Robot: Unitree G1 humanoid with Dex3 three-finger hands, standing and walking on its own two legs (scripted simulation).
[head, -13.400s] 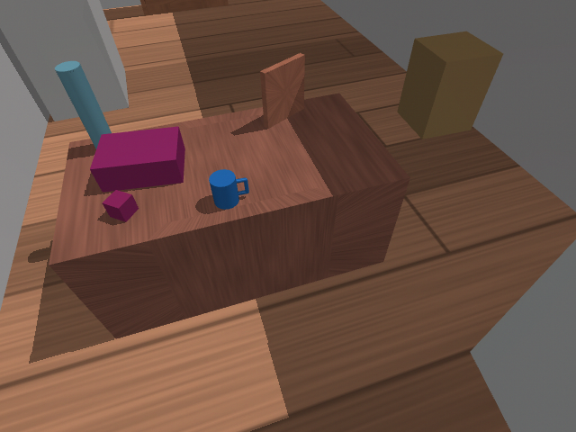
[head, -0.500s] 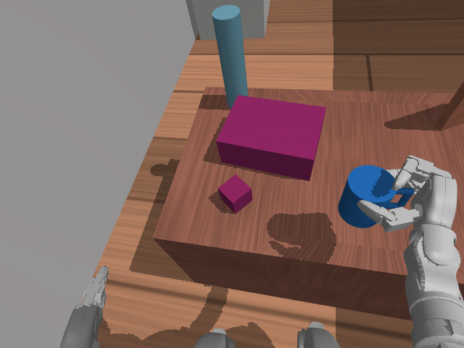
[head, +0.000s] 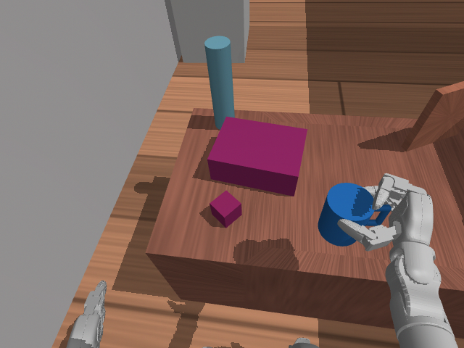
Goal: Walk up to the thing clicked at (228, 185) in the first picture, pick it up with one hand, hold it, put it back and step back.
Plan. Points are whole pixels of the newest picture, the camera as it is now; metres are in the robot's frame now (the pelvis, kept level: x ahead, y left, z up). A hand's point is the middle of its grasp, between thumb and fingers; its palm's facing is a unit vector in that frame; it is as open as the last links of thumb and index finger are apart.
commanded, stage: lift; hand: right
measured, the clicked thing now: (353, 215) +0.37 -0.17 +0.00
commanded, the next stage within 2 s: hold in 0.28 s
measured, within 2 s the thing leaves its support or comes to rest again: neither
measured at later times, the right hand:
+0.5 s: hand (372, 206) +0.34 -0.18 +0.07, palm faces +0.22 +0.97 -0.01, open 7.2 cm
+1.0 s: hand (375, 206) +0.33 -0.17 +0.09, palm faces +0.22 +0.98 -0.01, open 7.3 cm
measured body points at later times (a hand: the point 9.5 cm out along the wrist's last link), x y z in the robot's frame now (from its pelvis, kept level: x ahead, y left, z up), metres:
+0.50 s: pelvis +0.00 +0.00 +0.02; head +0.04 +0.00 +0.46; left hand +0.16 +0.27 -0.03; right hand +0.33 -0.23 +0.08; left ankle -0.01 +0.13 -0.68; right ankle +0.05 -0.12 -0.68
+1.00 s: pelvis +0.01 +0.00 +0.03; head +0.03 +0.00 +0.48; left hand +0.17 +0.26 -0.03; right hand +0.32 -0.22 +0.09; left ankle -0.01 +0.13 -0.68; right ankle +0.05 -0.12 -0.68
